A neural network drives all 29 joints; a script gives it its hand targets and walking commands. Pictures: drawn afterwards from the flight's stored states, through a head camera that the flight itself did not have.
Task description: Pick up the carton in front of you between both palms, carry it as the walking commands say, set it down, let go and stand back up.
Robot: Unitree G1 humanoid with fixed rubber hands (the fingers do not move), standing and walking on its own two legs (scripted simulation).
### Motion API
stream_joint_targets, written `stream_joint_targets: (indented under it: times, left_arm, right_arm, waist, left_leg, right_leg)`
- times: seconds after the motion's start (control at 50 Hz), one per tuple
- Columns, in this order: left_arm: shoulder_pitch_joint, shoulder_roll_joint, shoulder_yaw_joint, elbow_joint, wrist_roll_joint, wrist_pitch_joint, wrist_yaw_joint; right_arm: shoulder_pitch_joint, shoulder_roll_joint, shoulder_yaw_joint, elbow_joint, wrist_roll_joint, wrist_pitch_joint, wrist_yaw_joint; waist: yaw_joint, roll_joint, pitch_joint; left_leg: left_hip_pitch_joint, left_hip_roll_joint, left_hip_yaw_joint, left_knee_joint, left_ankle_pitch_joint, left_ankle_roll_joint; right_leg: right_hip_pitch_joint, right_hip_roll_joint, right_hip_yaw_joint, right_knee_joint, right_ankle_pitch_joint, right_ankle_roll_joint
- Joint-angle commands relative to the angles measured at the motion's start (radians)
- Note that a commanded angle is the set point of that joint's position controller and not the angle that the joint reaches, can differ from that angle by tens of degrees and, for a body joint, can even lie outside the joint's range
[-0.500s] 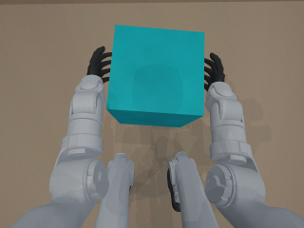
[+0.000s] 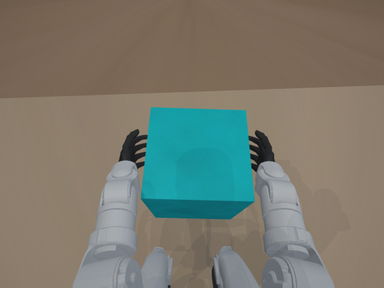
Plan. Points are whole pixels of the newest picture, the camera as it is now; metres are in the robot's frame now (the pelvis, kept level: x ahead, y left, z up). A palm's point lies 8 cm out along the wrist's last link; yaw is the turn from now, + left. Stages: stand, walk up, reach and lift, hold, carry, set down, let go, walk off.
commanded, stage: reach and lift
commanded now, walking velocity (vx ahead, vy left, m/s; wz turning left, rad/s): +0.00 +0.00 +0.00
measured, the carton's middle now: (195, 170) +0.39 +0.00 -0.09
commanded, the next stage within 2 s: hold in 1.46 s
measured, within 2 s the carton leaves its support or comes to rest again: neither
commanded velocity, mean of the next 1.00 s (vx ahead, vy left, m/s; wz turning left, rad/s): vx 0.00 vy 0.00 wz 0.00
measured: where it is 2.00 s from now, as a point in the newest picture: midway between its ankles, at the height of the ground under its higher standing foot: outside the picture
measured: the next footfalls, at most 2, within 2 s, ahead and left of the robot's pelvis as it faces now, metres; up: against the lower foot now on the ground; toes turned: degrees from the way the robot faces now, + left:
none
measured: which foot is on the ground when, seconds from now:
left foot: down 0.00-1.00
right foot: down 0.00-1.00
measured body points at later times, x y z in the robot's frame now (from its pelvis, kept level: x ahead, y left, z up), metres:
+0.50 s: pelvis +0.03 +0.00 +0.08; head +0.01 +0.00 +0.53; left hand +0.34 +0.15 +0.10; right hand +0.34 -0.15 +0.10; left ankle +0.06 +0.13 -0.65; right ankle +0.05 -0.13 -0.65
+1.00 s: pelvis +0.03 +0.00 +0.09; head +0.01 +0.00 +0.54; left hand +0.34 +0.15 +0.11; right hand +0.34 -0.15 +0.11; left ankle +0.06 +0.13 -0.65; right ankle +0.05 -0.13 -0.65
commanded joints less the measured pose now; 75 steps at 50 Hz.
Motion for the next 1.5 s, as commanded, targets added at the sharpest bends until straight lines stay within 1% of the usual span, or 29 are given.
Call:
stream_joint_targets:
  times: [0.0, 0.16, 0.24, 0.32, 0.36, 0.4, 0.46, 0.52, 0.56, 0.6, 0.7, 0.86, 1.14, 1.26, 1.42, 1.48]
  left_arm:
    - [-0.538, -1.083, -0.592, 0.012, -0.166, -0.016, -0.249]
    - [-0.368, -1.076, -0.628, -0.050, -0.168, 0.022, -0.248]
    - [-0.298, -1.064, -0.661, -0.106, -0.182, 0.058, -0.246]
    - [-0.241, -1.056, -0.701, -0.178, -0.198, 0.106, -0.248]
    - [-0.222, -1.044, -0.708, -0.206, -0.201, 0.134, -0.249]
    - [-0.208, -1.034, -0.692, -0.209, -0.196, 0.159, -0.251]
    - [-0.204, -1.019, -0.648, -0.183, -0.175, 0.184, -0.258]
    - [-0.252, -1.011, -0.599, -0.152, -0.152, 0.187, -0.268]
    - [-0.300, -1.025, -0.604, -0.159, -0.158, 0.181, -0.275]
    - [-0.339, -1.036, -0.617, -0.176, -0.166, 0.176, -0.278]
    - [-0.367, -1.040, -0.638, -0.195, -0.175, 0.174, -0.277]
    - [-0.313, -1.015, -0.641, -0.214, -0.170, 0.190, -0.268]
    - [-0.197, -0.998, -0.682, -0.317, -0.199, 0.221, -0.255]
    - [-0.175, -0.991, -0.692, -0.348, -0.206, 0.235, -0.250]
    - [-0.183, -0.983, -0.697, -0.366, -0.210, 0.251, -0.249]
    - [-0.174, -0.989, -0.733, -0.408, -0.232, 0.262, -0.247]
  right_arm:
    - [-0.564, 1.078, 0.632, 0.019, 0.170, -0.012, 0.272]
    - [-0.396, 1.072, 0.671, -0.031, 0.163, 0.025, 0.277]
    - [-0.319, 1.057, 0.699, -0.077, 0.172, 0.058, 0.277]
    - [-0.266, 1.037, 0.736, -0.142, 0.189, 0.103, 0.280]
    - [-0.247, 1.021, 0.740, -0.166, 0.190, 0.130, 0.282]
    - [-0.232, 1.010, 0.723, -0.170, 0.184, 0.154, 0.285]
    - [-0.229, 0.994, 0.679, -0.149, 0.161, 0.177, 0.293]
    - [-0.274, 0.988, 0.626, -0.116, 0.136, 0.181, 0.302]
    - [-0.322, 1.003, 0.632, -0.124, 0.141, 0.175, 0.308]
    - [-0.361, 1.015, 0.649, -0.141, 0.150, 0.170, 0.310]
    - [-0.390, 1.025, 0.677, -0.161, 0.164, 0.169, 0.308]
    - [-0.337, 1.005, 0.676, -0.178, 0.159, 0.185, 0.298]
    - [-0.220, 0.976, 0.710, -0.282, 0.180, 0.214, 0.286]
    - [-0.200, 0.964, 0.722, -0.316, 0.188, 0.227, 0.283]
    - [-0.210, 0.955, 0.728, -0.334, 0.192, 0.243, 0.282]
    - [-0.202, 0.962, 0.764, -0.376, 0.213, 0.254, 0.281]
  waist:
    - [0.002, 0.018, -0.600]
    - [0.008, 0.012, -0.435]
    - [0.010, 0.009, -0.359]
    - [0.012, 0.011, -0.272]
    - [0.010, 0.011, -0.214]
    - [0.008, 0.010, -0.144]
    - [0.011, 0.010, -0.050]
    - [0.013, 0.010, 0.002]
    - [0.012, 0.013, -0.018]
    - [0.012, 0.013, -0.057]
    - [0.014, 0.007, -0.109]
    - [0.017, 0.006, -0.107]
    - [0.014, 0.013, -0.106]
    - [0.014, 0.012, -0.095]
    - [0.016, 0.011, -0.077]
    - [0.015, 0.011, -0.104]
  left_leg:
    - [0.486, -0.104, 0.020, -0.199, 0.241, 0.021]
    - [0.695, -0.088, 0.002, -0.378, 0.358, 0.021]
    - [0.798, -0.079, 0.001, -0.462, 0.410, 0.021]
    - [0.893, -0.070, -0.003, -0.544, 0.423, 0.019]
    - [0.923, -0.067, -0.006, -0.583, 0.405, 0.018]
    - [0.935, -0.066, -0.005, -0.615, 0.352, 0.018]
    - [0.934, -0.063, -0.002, -0.649, 0.264, 0.020]
    - [0.917, -0.059, 0.006, -0.659, 0.182, 0.026]
    - [0.922, -0.058, 0.007, -0.654, 0.166, 0.029]
    - [0.934, -0.058, 0.006, -0.645, 0.185, 0.029]
    - [0.957, -0.060, 0.009, -0.641, 0.206, 0.027]
    - [0.995, -0.065, 0.012, -0.662, 0.270, 0.021]
    - [1.061, -0.069, 0.001, -0.693, 0.416, 0.011]
    - [1.073, -0.071, -0.002, -0.703, 0.434, 0.010]
    - [1.075, -0.071, -0.001, -0.710, 0.407, 0.012]
    - [1.095, -0.071, -0.004, -0.713, 0.439, 0.010]
  right_leg:
    - [0.419, 0.100, -0.029, -0.206, 0.237, -0.019]
    - [0.647, 0.079, -0.011, -0.387, 0.354, -0.021]
    - [0.754, 0.071, -0.009, -0.471, 0.405, -0.019]
    - [0.843, 0.064, -0.008, -0.554, 0.415, -0.017]
    - [0.872, 0.062, -0.009, -0.593, 0.398, -0.017]
    - [0.881, 0.061, -0.013, -0.625, 0.347, -0.019]
    - [0.876, 0.057, -0.016, -0.658, 0.255, -0.027]
    - [0.864, 0.052, -0.022, -0.666, 0.175, -0.033]
    - [0.871, 0.050, -0.023, -0.663, 0.160, -0.035]
    - [0.888, 0.049, -0.022, -0.655, 0.177, -0.035]
    - [0.920, 0.050, -0.022, -0.652, 0.199, -0.031]
    - [0.949, 0.054, -0.022, -0.672, 0.270, -0.025]
    - [1.016, 0.062, -0.015, -0.702, 0.418, -0.020]
    - [1.028, 0.064, -0.013, -0.711, 0.431, -0.018]
    - [1.026, 0.064, -0.013, -0.717, 0.400, -0.017]
    - [1.044, 0.064, -0.011, -0.722, 0.430, -0.015]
